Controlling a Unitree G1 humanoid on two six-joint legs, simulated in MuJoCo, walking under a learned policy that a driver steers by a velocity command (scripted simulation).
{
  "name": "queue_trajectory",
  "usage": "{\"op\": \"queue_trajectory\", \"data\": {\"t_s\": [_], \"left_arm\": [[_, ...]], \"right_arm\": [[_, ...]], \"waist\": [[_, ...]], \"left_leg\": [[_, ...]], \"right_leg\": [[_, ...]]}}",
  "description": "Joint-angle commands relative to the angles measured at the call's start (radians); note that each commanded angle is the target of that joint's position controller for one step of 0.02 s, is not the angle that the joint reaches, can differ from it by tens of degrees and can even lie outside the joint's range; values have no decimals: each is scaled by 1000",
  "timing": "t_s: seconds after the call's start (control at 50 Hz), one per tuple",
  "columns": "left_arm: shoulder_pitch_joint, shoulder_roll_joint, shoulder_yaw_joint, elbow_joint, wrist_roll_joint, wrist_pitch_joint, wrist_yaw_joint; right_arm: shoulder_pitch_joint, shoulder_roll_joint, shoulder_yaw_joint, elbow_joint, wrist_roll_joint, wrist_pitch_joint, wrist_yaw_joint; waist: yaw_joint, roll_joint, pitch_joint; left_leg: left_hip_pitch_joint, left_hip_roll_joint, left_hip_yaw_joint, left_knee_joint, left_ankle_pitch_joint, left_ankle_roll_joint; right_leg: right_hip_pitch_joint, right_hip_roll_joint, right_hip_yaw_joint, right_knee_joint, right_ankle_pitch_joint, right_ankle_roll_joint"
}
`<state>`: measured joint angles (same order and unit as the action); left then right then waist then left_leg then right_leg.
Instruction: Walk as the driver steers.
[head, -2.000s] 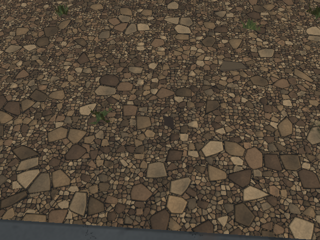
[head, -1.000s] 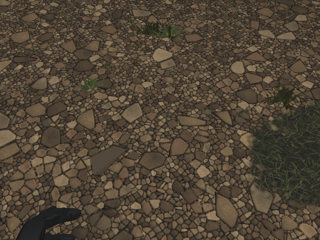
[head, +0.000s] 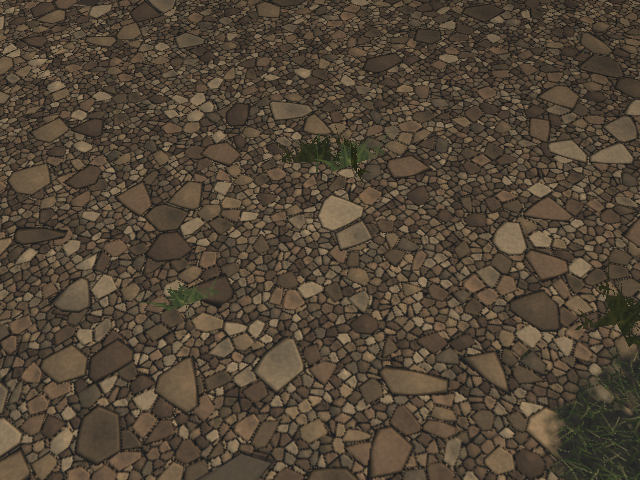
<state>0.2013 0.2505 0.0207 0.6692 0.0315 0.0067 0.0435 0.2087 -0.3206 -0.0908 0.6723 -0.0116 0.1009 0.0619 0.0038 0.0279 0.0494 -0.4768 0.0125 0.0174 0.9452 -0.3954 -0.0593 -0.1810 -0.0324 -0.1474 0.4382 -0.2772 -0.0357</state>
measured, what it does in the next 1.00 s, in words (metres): steps on the spot, turning right: left foot, then right foot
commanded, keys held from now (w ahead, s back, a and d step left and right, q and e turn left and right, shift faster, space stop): q+shift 0.04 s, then shift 0.08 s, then e+shift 0.64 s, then shift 0.08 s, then w+shift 0.02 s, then w+q+shift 0.14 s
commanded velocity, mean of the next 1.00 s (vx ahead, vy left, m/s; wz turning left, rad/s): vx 0.05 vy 0.00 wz -0.28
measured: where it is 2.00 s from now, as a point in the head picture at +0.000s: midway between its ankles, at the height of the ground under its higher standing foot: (332, 353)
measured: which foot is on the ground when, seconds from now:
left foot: up 0.00-0.10, down 0.12-0.56, up 0.58-1.00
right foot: down 0.00-0.12, up 0.14-0.54, down 0.56-1.00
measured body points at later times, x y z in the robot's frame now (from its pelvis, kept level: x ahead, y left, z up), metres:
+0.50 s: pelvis +0.00 +0.02 -0.01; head +0.03 +0.01 +0.44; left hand +0.08 +0.29 -0.13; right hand +0.16 -0.22 -0.12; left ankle -0.01 +0.12 -0.74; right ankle -0.01 -0.07 -0.72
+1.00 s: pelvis +0.03 -0.01 +0.00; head +0.03 -0.02 +0.45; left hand +0.23 +0.21 -0.09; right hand +0.03 -0.31 -0.11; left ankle +0.10 +0.11 -0.70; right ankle -0.02 -0.07 -0.74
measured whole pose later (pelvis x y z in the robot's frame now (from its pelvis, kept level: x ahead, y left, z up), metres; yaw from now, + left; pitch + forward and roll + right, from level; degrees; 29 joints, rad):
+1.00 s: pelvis +0.03 -0.01 +0.00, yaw -22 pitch +2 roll +1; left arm 0.28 0.28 0.05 0.69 0.04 0.01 -0.01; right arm 0.24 -0.32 -0.05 0.76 -0.03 0.05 0.02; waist 0.01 0.02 -0.03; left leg -0.45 0.01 0.00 0.81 -0.29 -0.02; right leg -0.18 0.13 0.16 0.37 -0.22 -0.10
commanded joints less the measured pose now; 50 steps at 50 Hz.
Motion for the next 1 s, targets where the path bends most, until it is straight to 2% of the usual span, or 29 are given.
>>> {"op": "queue_trajectory", "data": {"t_s": [0.02,0.06,0.1,0.12,0.14,0.16,0.18,0.2,0.22,0.24,0.26,0.3,0.32,0.44,0.52,0.54,0.56,0.58,0.6,0.62,0.64,0.68,0.7,0.74,0.84,0.86,0.9,0.92,1.0], "left_arm": [[58,181,60,-35,1,-10,-15],[68,192,68,-29,-9,-13,-25],[58,198,73,-15,-30,-10,-27],[80,186,71,-13,-35,-10,-28],[107,60,33,-84,-22,-4,-36],[18,95,33,-68,-4,19,-24],[0,91,31,-59,-25,30,-27],[14,77,24,-31,-39,32,-33],[36,87,26,-5,-36,34,-36],[81,105,32,27,-23,40,-42],[108,124,40,44,-22,44,-47],[122,134,49,47,-27,43,-59],[117,126,48,42,-28,44,-61],[55,95,49,-15,-23,54,-76],[95,83,55,-32,-31,43,-82],[125,90,59,-27,-26,33,-78],[163,179,82,-23,-9,17,-64],[209,330,120,-35,-14,9,-59],[278,320,130,-20,-25,12,-58],[229,272,118,-23,-29,19,-50],[145,233,106,-35,-30,31,-42],[46,188,92,-65,-38,39,-34],[53,190,92,-65,-39,37,-38],[84,214,101,-55,-38,32,-44],[108,211,96,-49,-22,34,-39],[135,211,95,-42,-18,32,-42],[128,189,80,-39,-3,24,-52],[128,178,73,-31,2,16,-55],[134,209,74,-7,11,-31,-53]], "right_arm": [[-70,-29,5,-111,9,-9,10],[-79,-38,2,-120,9,-10,5],[-2,-37,2,-98,-8,-25,-9],[75,-94,-13,-76,-27,-43,-24],[80,-257,-39,-101,-24,-61,-36],[166,-203,-35,-83,14,-62,-49],[109,-115,2,-73,9,-63,-60],[-5,-27,37,-76,2,-62,-71],[-89,11,58,-78,-1,-63,-83],[-115,17,65,-75,-5,-67,-92],[-111,-16,58,-68,-12,-67,-95],[-72,-77,36,-51,-8,-63,-95],[-62,-85,31,-46,-5,-59,-94],[-69,-73,27,-35,-18,-58,-94],[-95,-94,12,-29,-10,-64,-88],[-89,-94,9,-21,-6,-64,-85],[-57,-70,11,-24,-5,-61,-80],[-129,-6,34,-106,-4,-50,-80],[-158,-22,36,-101,-14,-41,-89],[-144,-29,36,-88,-9,-43,-88],[-138,-42,32,-74,-2,-53,-87],[-111,-72,23,-54,-23,-62,-83],[-91,-70,23,-44,-26,-57,-79],[-82,-56,29,-44,-19,-50,-74],[-81,-68,28,-37,-13,-40,-84],[-72,-76,29,-33,-20,-43,-80],[-73,-79,27,-21,-29,-52,-61],[-86,-75,28,-18,-29,-61,-51],[-112,-78,32,-14,-14,-90,-25]], "waist": [[46,-209,-89],[48,-226,-93],[-15,-176,-114],[-56,-57,-161],[-15,282,-201],[-127,159,-270],[-86,112,-218],[-32,96,-137],[6,111,-90],[17,135,-73],[18,137,-67],[3,106,-76],[-4,94,-74],[-19,109,-34],[14,87,-73],[37,43,-84],[46,-166,-79],[59,-367,-52],[99,-232,-109],[69,-165,-76],[33,-112,-31],[2,-124,-57],[1,-102,-88],[7,-72,-108],[38,-134,-95],[51,-135,-130],[61,-189,-100],[66,-199,-70],[71,-147,-18]], "left_leg": [[14,-22,82,-160,-40,23],[80,-43,104,-258,-35,44],[236,-71,93,-495,125,74],[434,4,-46,-597,284,106],[621,374,-471,-554,905,239],[564,424,-397,-523,1099,371],[501,362,-291,-539,1024,361],[409,293,-198,-577,864,305],[360,239,-132,-604,784,252],[320,204,-66,-610,806,232],[322,198,-31,-599,819,227],[372,223,-21,-579,795,238],[379,241,-22,-576,752,246],[335,303,-7,-582,514,260],[331,317,43,-479,496,206],[282,292,87,-390,410,152],[160,189,167,-150,190,75],[-139,-37,138,52,-289,2],[-171,-33,-26,198,-318,9],[-195,-9,-62,234,-226,16],[-190,17,-75,198,-109,22],[-151,12,-62,164,9,15],[-133,1,-62,169,28,7],[-132,-7,-69,129,44,-4],[-129,-10,-69,12,54,-9],[-108,-7,-65,-5,53,-5],[-123,5,-41,-57,71,9],[-128,15,-31,-89,89,15],[-157,25,-31,-159,127,61]], "right_leg": [[154,-246,84,-6,638,-133],[134,-253,68,51,663,-114],[64,-226,22,190,615,-61],[-93,-189,-20,360,431,1],[-424,-33,-61,600,-306,81],[-398,-22,101,700,-391,78],[-358,-38,148,705,-328,69],[-312,-51,167,630,-258,63],[-265,-47,167,547,-200,61],[-194,-15,157,503,-156,65],[-176,20,150,488,-153,64],[-203,35,132,491,-156,57],[-216,29,127,491,-159,55],[-214,-1,85,401,-173,38],[-105,18,49,217,-110,-3],[-26,26,82,100,-2,-22],[51,-89,336,-77,182,-70],[118,-330,761,-120,615,-243],[159,-337,746,-117,603,-326],[137,-289,660,-106,491,-316],[95,-218,577,-116,390,-268],[91,-126,500,-105,437,-208],[100,-115,489,-92,482,-200],[115,-100,503,-83,468,-190],[103,-93,550,-93,349,-188],[101,-87,578,-133,98,-198],[81,-101,636,-225,-330,-204],[70,-115,647,-254,-375,-203],[95,-175,604,-285,-372,-192]]}}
